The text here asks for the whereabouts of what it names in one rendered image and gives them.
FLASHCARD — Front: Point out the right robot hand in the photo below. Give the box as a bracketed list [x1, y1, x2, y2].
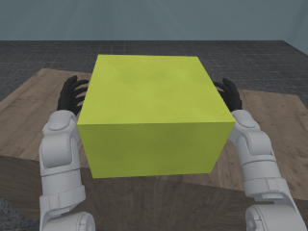
[213, 78, 243, 113]

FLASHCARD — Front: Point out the robot right upper arm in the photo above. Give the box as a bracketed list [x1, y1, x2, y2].
[245, 204, 306, 231]

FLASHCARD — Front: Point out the right robot forearm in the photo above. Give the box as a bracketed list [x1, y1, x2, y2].
[228, 110, 308, 231]

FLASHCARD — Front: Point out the robot left upper arm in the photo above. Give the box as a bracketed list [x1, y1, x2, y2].
[42, 211, 96, 231]

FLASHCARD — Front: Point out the pedestal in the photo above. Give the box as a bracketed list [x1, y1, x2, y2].
[0, 68, 308, 231]

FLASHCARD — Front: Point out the left robot forearm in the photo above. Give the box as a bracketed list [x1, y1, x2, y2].
[38, 110, 86, 231]

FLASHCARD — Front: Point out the carton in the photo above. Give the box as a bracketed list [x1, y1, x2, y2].
[77, 54, 236, 179]

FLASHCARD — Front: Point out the left robot hand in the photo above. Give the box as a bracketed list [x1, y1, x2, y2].
[57, 75, 89, 116]

